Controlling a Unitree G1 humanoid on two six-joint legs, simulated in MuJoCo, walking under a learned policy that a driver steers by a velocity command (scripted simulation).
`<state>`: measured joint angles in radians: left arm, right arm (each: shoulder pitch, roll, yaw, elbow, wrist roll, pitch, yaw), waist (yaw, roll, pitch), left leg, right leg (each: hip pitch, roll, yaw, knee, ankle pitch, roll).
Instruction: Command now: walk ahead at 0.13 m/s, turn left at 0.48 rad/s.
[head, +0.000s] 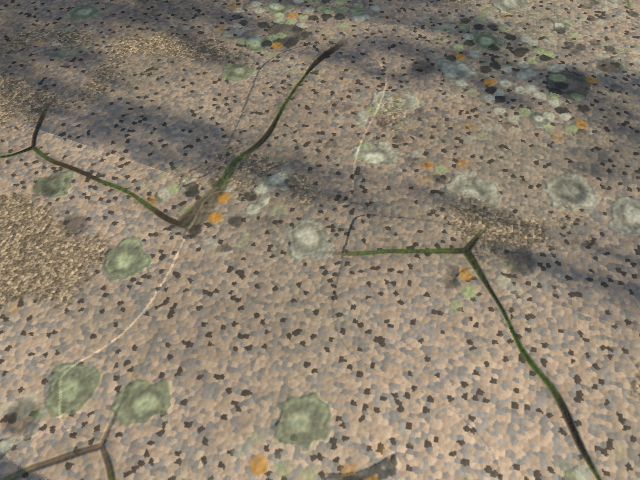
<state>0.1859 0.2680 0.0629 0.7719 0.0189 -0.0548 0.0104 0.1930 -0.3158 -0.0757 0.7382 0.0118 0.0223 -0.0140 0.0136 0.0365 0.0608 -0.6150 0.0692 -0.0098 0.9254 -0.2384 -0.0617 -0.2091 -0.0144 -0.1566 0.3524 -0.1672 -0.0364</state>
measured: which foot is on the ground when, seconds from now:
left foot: up 0.00-0.16, down 0.18-0.60, up 0.62-0.86, down 0.88-1.00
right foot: down 0.00-0.18, up 0.20-0.58, down 0.60-0.92, up 0.94-1.00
